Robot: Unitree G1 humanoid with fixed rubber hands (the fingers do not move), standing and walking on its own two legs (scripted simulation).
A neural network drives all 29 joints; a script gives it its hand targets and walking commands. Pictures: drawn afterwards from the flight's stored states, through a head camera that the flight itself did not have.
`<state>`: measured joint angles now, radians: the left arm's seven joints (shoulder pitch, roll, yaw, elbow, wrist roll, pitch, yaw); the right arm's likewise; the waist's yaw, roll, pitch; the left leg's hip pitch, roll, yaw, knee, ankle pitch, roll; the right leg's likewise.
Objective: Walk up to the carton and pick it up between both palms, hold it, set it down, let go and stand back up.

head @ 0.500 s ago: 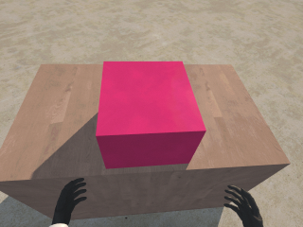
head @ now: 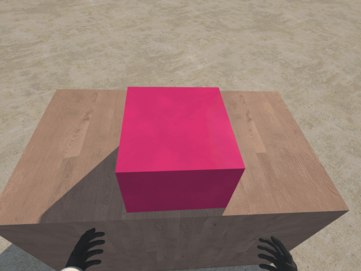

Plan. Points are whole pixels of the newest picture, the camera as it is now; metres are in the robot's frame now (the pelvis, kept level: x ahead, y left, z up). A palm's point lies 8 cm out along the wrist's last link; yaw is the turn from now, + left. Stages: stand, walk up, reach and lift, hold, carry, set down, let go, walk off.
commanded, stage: set down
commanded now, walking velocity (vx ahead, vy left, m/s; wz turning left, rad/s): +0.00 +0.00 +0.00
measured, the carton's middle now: (175, 145) +0.46 +0.04 -0.02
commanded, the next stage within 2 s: let go in 1.96 s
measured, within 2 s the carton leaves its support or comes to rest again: neither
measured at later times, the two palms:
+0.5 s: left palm out of the picture +0.12 +0.24 -0.10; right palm out of the picture +0.12 -0.21 -0.10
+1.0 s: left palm out of the picture +0.08 +0.25 -0.14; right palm out of the picture +0.09 -0.18 -0.15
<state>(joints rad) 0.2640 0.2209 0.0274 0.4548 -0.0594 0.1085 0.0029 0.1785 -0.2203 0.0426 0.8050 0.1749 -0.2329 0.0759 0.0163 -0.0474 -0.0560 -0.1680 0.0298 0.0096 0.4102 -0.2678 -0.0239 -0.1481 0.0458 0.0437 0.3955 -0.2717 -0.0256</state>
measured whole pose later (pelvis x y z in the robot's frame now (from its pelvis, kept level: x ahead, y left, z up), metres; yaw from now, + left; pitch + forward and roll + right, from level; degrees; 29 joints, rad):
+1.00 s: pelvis -0.06 +0.02 -0.01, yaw +1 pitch +4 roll -1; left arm -0.11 0.18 0.06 0.71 0.07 0.76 0.01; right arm -0.12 -0.10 -0.09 0.98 -0.03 0.29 0.00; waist 0.01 0.00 0.13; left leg -0.38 0.02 0.01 0.57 -0.25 0.00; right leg -0.35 0.03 0.03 0.53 -0.25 0.00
